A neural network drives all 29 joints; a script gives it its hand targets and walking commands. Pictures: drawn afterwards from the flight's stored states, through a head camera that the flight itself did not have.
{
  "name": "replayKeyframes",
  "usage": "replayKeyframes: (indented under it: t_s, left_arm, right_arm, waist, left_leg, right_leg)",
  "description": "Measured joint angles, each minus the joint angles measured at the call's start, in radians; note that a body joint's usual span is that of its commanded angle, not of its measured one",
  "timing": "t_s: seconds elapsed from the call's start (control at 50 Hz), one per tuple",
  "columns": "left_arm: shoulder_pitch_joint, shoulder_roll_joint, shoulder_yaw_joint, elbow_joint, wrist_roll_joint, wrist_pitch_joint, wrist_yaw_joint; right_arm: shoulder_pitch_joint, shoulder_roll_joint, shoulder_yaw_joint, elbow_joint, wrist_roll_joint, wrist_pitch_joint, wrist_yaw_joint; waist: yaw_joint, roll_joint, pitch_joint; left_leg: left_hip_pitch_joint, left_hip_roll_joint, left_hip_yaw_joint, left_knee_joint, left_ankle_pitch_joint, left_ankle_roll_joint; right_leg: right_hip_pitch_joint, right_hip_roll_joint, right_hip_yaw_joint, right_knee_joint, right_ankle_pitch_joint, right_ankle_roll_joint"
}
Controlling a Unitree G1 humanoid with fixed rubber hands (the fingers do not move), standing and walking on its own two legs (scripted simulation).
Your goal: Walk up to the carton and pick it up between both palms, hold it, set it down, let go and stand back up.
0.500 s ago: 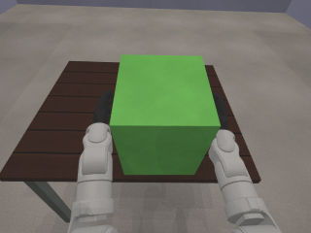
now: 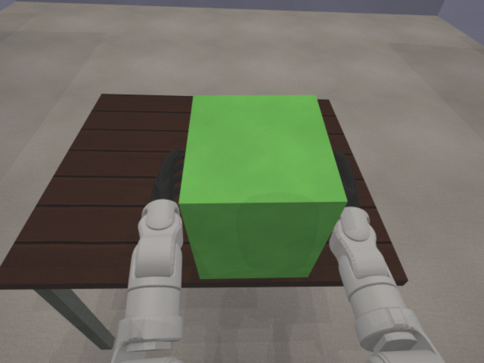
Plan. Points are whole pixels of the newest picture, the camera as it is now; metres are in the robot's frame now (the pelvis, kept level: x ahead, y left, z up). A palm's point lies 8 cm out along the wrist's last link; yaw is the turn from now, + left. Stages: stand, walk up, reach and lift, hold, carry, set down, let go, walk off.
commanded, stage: set down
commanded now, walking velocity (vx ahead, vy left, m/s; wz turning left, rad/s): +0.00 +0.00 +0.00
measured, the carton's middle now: (254, 192) +0.38 -0.01 +0.09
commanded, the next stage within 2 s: none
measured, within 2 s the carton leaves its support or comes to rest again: neither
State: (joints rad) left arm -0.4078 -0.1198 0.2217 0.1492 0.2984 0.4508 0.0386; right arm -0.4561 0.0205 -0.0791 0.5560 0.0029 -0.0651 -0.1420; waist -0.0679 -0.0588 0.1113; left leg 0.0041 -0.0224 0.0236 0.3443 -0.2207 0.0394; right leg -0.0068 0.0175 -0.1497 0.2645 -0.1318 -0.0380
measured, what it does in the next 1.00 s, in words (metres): stands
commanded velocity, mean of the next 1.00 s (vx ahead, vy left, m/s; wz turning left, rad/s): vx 0.00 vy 0.00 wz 0.00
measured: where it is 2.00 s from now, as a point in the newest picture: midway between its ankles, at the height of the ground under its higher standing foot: outside the picture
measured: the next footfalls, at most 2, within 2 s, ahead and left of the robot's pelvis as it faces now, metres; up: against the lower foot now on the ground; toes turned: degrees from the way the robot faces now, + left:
none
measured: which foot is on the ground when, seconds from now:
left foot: down 0.00-1.00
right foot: down 0.00-1.00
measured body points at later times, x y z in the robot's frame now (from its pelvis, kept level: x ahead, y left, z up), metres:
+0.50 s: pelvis +0.00 -0.01 +0.00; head +0.00 +0.01 +0.45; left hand +0.38 +0.11 +0.08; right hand +0.37 -0.18 +0.09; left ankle -0.01 +0.09 -0.75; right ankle +0.02 -0.09 -0.75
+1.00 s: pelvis +0.01 -0.01 +0.00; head +0.02 +0.00 +0.45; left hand +0.40 +0.10 +0.05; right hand +0.38 -0.20 +0.07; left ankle -0.01 +0.09 -0.75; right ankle +0.02 -0.09 -0.75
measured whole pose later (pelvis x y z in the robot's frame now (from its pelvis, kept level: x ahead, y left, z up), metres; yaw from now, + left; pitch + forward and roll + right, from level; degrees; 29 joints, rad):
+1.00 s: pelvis +0.01 -0.01 +0.00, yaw -2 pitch +0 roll +0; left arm -0.57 -0.11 0.34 0.73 0.30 0.10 0.08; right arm -0.60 0.04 -0.34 0.90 -0.19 -0.21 -0.07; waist -0.06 -0.03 0.03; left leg -0.12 -0.01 0.05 0.32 -0.20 0.03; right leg -0.15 0.03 -0.13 0.27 -0.12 -0.05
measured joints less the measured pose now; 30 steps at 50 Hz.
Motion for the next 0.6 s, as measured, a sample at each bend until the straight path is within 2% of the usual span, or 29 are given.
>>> replayKeyframes:
  t_s: [0.18,0.28,0.6]
  left_arm:
    - [-0.042,-0.001,-0.012,0.145,-0.013,-0.073,0.045]
    - [-0.072,-0.009,0.018,0.210,0.009,-0.091,0.041]
    - [-0.089,-0.002,0.054,0.347,0.001,-0.196,0.041]
  right_arm:
    - [-0.039,-0.008,-0.076,0.102,-0.035,-0.044,0.040]
    - [-0.073,-0.014,-0.093,0.158,-0.044,-0.042,0.047]
    - [-0.096,-0.003,-0.136,0.239,-0.084,-0.086,0.053]
  waist:
    - [0.006,0.012,-0.039]
    - [0.008,0.014,-0.030]
    - [0.007,0.024,-0.047]
  left_leg:
    - [-0.046,0.002,0.010,0.005,0.003,0.000]
    - [-0.036,0.003,0.017,-0.008,0.006,0.000]
    - [-0.055,0.011,0.010,-0.022,0.012,-0.012]
  right_leg:
    - [-0.048,0.002,0.010,0.000,0.009,-0.001]
    - [-0.045,0.004,0.017,-0.002,0.010,-0.001]
    - [-0.066,0.012,0.011,-0.009,0.008,-0.011]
